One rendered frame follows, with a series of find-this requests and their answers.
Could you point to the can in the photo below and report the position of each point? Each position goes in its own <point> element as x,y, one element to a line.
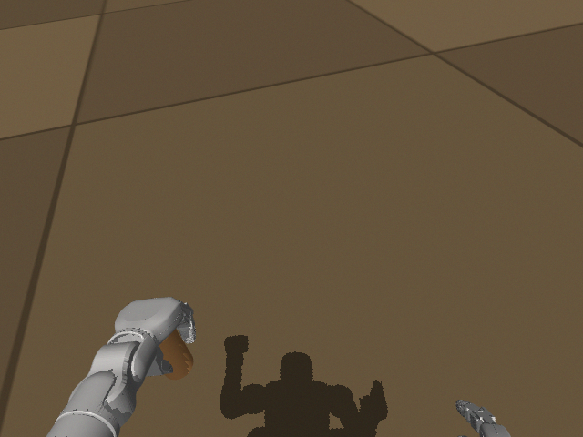
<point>176,352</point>

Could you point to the left robot hand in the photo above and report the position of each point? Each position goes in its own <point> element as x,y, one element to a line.
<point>158,317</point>

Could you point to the right robot hand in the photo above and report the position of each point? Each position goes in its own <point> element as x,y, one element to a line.
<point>482,420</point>

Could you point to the left robot arm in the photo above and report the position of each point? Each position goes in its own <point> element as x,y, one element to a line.
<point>104,401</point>

